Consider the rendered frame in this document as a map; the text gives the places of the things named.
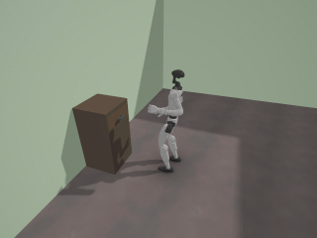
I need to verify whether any left robot thigh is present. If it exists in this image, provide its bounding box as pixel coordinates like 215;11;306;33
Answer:
158;122;173;150

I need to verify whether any robot left forearm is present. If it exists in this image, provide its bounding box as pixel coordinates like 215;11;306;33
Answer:
158;108;182;116

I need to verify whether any handle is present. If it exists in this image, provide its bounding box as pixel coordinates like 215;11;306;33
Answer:
117;114;126;121

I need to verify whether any drawer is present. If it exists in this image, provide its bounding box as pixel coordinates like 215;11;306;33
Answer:
107;103;128;132

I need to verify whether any left robot upper arm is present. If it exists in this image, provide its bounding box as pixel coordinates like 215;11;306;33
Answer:
170;90;183;115

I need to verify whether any robot right shin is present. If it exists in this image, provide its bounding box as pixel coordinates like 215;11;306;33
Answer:
167;136;178;159

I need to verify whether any cabinet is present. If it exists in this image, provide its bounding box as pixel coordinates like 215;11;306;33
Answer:
72;93;132;175

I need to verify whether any left robot hand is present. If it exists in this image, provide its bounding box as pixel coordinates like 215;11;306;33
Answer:
148;104;159;114

